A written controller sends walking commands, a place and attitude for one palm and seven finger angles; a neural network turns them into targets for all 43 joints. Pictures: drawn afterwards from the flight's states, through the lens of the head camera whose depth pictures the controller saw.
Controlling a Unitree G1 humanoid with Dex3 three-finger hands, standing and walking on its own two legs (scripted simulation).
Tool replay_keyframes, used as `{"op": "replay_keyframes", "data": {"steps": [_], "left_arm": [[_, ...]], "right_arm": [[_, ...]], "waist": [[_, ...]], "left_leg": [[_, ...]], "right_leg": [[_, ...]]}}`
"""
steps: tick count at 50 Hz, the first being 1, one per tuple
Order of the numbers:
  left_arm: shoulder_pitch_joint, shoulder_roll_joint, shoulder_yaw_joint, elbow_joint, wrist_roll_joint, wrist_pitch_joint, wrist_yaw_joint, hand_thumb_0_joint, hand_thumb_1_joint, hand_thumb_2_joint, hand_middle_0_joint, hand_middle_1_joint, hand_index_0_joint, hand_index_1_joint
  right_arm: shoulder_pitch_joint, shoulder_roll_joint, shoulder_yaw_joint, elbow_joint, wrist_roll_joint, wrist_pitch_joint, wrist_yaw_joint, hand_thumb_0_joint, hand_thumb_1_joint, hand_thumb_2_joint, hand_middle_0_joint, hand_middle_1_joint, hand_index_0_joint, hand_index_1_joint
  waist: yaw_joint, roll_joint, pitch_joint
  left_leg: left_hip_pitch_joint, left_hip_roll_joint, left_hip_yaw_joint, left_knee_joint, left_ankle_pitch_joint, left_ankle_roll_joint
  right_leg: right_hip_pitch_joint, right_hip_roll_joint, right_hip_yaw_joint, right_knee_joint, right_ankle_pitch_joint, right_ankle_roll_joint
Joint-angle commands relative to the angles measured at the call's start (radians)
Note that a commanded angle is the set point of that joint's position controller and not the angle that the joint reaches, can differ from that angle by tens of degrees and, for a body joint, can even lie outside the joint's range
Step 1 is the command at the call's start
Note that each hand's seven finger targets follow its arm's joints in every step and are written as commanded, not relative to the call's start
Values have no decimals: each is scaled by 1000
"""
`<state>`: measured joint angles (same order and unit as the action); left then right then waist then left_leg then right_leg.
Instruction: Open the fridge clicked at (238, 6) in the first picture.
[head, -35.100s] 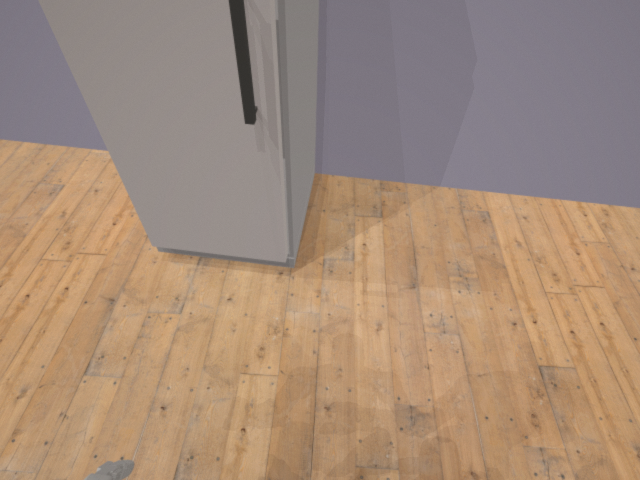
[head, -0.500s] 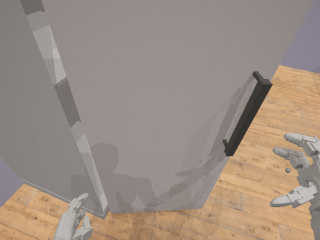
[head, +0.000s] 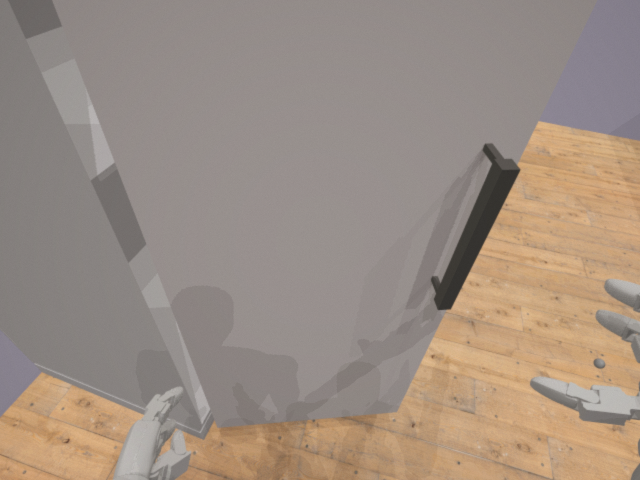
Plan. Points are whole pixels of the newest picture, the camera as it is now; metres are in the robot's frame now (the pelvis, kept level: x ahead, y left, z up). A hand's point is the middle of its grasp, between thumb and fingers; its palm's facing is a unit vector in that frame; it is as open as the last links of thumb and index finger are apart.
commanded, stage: draw the hand back to the body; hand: right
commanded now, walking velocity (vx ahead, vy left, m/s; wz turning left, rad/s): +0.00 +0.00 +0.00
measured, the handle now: (463, 236) +0.43 -0.22 +0.08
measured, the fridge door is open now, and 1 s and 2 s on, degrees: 65 65 65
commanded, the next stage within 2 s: step back with the hand held close in 0.82 s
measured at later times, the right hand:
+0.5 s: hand (633, 350) +0.21 -0.29 +0.16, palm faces +0.48 +0.80 -0.36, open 8.3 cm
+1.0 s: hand (627, 352) +0.20 -0.28 +0.16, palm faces +0.48 +0.80 -0.36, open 7.4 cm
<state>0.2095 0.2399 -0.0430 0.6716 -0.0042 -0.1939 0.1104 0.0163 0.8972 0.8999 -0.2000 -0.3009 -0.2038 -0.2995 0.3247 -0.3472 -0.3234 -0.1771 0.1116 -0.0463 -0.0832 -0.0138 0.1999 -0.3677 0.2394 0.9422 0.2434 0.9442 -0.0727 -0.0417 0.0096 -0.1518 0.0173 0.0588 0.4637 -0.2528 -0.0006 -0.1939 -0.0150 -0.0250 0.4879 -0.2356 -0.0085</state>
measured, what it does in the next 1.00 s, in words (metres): stands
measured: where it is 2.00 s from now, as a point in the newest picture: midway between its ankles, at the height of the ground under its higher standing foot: outside the picture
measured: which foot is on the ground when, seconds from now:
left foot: down 0.00-1.00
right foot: down 0.00-1.00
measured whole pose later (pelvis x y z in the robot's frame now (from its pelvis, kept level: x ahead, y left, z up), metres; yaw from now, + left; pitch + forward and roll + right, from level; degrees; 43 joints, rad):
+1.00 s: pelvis +0.01 +0.00 +0.01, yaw +0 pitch -5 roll +1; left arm 0.20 0.23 -0.03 0.65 0.01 -0.10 0.08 0.02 0.90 0.90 -0.20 -0.30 -0.20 -0.30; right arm 0.42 -0.35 -0.36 -0.36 0.07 -0.07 -0.10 0.01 -0.89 -0.90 0.21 0.30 0.21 0.30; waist -0.08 -0.05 0.02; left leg -0.05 0.01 0.06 0.35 -0.22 -0.01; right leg -0.11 -0.02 -0.03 0.42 -0.22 -0.01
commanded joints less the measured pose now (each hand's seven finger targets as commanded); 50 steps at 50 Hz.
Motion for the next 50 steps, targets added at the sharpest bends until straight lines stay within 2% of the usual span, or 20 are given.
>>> {"op": "replay_keyframes", "data": {"steps": [1, 3, 5, 9, 10, 14, 16, 22, 26, 29, 35, 37, 40, 42, 45, 46, 47, 48, 49, 50], "left_arm": [[-140, 112, 46, -155, 5, -35, 5, 0, 900, 900, -200, -300, -200, -300], [-141, 109, 46, -154, 7, -29, 1, 0, 900, 900, -200, -300, -200, -300], [-145, 114, 50, -153, 11, -28, -1, 0, 900, 900, -200, -300, -200, -300], [-141, 105, 49, -162, 14, -12, -14, 0, 900, 900, -200, -300, -200, -300], [-142, 111, 54, -159, 18, -10, -15, 0, 900, 900, -200, -300, -200, -300], [-138, 102, 52, -167, 16, 8, -23, 0, 900, 900, -200, -300, -200, -300], [-143, 102, 54, -172, 17, 13, -24, 0, 900, 900, -200, -300, -200, -300], [-147, 101, 54, -179, 18, 25, -26, 0, 900, 900, -200, -300, -200, -300], [-143, 101, 56, -177, 17, 32, -26, 0, 900, 900, -200, -300, -200, -300], [-146, 100, 57, -179, 18, 35, -24, 0, 900, 900, -200, -300, -200, -300], [-151, 103, 59, -178, 21, 30, -19, 0, 900, 900, -200, -300, -200, -300], [-151, 97, 55, -177, 21, 28, -20, 0, 900, 900, -200, -300, -200, -300], [-153, 99, 59, -175, 21, 27, -20, 0, 900, 900, -200, -300, -200, -300], [-153, 97, 57, -175, 20, 27, -20, 0, 900, 900, -200, -300, -200, -300], [-153, 100, 62, -172, 20, 26, -19, 0, 900, 900, -200, -300, -200, -300], [-156, 96, 59, -174, 19, 29, -19, 0, 900, 900, -200, -300, -200, -300], [-168, 95, 55, -177, 18, 27, -20, 0, 900, 900, -200, -300, -200, -300], [-173, 120, 56, -220, 6, 50, -24, 0, 900, 900, -200, -300, -200, -300], [-163, 108, 60, -200, 11, 66, -22, 0, 900, 900, -200, -300, -200, -300], [-162, 111, 66, -210, 15, 77, -23, 0, 900, 900, -200, -300, -200, -300]], "right_arm": [[-135, -209, -103, -253, -21, -82, -36, 0, -139, -533, 226, 746, 226, 746], [-145, -201, -97, -271, -29, -86, -40, 0, -211, -567, 224, 704, 224, 704], [-116, -211, -110, -287, -32, -88, -41, 0, -284, -603, 221, 661, 221, 661], [-56, -188, -105, -323, -34, -84, -36, 0, -429, -673, 216, 576, 216, 576], [-28, -203, -126, -311, -32, -82, -35, 0, -465, -690, 215, 555, 215, 555], [-26, -197, -130, -366, -34, -82, -32, 0, -610, -760, 210, 470, 210, 470], [-2, -191, -132, -355, -31, -76, -30, 0, -682, -795, 207, 427, 207, 427], [-15, -193, -140, -412, -32, -75, -28, 0, -900, -900, 200, 300, 200, 300], [1, -179, -130, -372, -32, -66, -28, 0, -900, -900, 200, 300, 200, 300], [-17, -189, -137, -396, -34, -68, -30, 0, -900, -900, 200, 300, 200, 300], [-11, -206, -151, -400, -33, -71, -31, 0, -900, -900, 200, 300, 200, 300], [-18, -203, -147, -412, -36, -73, -33, 0, -900, -900, 200, 300, 200, 300], [3, -199, -148, -389, -33, -72, -31, 0, -900, -900, 200, 300, 200, 300], [-15, -200, -146, -408, -34, -77, -32, 0, -900, -900, 200, 300, 200, 300], [16, -202, -154, -374, -30, -76, -30, 0, -900, -900, 200, 300, 200, 300], [15, -188, -142, -363, -28, -74, -27, 0, -900, -900, 200, 300, 200, 300], [-70, -146, -73, -405, -34, -78, -21, 0, -900, -900, 200, 300, 200, 300], [-188, -306, -222, -470, -46, -125, -38, 0, -900, -900, 200, 300, 200, 300], [-63, -223, -162, -379, -47, -129, -33, 0, -900, -900, 200, 300, 200, 300], [-31, -236, -175, -399, -53, -140, -34, 0, -900, -900, 200, 300, 200, 300]], "waist": [[1, -26, -82], [2, -44, -66], [-6, -7, -71], [-9, -36, -72], [-13, 9, -64], [-12, -56, -72], [-11, -12, -58], [-11, -51, -60], [-5, -4, -32], [-9, -36, -57], [-13, -19, -61], [-13, -54, -62], [-13, -13, -39], [-11, -46, -49], [-14, 9, -35], [-11, 17, -21], [2, -3, -19], [30, 7, 43], [36, 56, 30], [31, 61, 9]], "left_leg": [[0, -4, -29, -126, 74, 11], [3, -8, -24, -128, 73, 14], [26, -15, -19, -133, 102, 16], [51, -13, -17, -121, 151, 17], [56, -17, -15, -134, 166, 17], [73, -16, -16, -124, 182, 19], [72, -17, -15, -133, 185, 16], [79, -18, -17, -139, 184, 19], [64, -19, -14, -149, 160, 17], [74, -18, -17, -144, 168, 17], [82, -17, -18, -158, 167, 17], [83, -15, -20, -150, 179, 18], [74, -16, -18, -165, 167, 16], [75, -16, -22, -158, 159, 17], [71, -16, -20, -170, 159, 14], [65, -14, -23, -172, 155, 11], [50, -12, -26, -176, 140, 9], [-52, 30, -104, -237, 151, 2], [-71, 57, -110, -245, 142, 7], [-78, 66, -109, -242, 192, 8]], "right_leg": [[91, 5, 14, -114, 96, -28], [101, 5, 22, -132, 92, -22], [108, 2, 28, -141, 126, -21], [122, -1, 25, -145, 184, -14], [116, -2, 24, -144, 195, -15], [128, -5, 28, -149, 232, -5], [122, -6, 21, -150, 224, -8], [128, -5, 22, -151, 222, -6], [120, -7, 22, -158, 193, -8], [126, -1, 18, -152, 198, -10], [131, 0, 16, -151, 190, -14], [131, 4, 16, -146, 203, -13], [126, 1, 12, -149, 187, -15], [131, 1, 15, -152, 181, -13], [125, 0, 11, -152, 177, -17], [121, 0, 6, -150, 170, -20], [129, 5, 5, -149, 155, -22], [43, -10, 20, -103, 77, -41], [44, -2, 30, -73, 75, -41], [53, 1, 25, -57, 103, -40]]}}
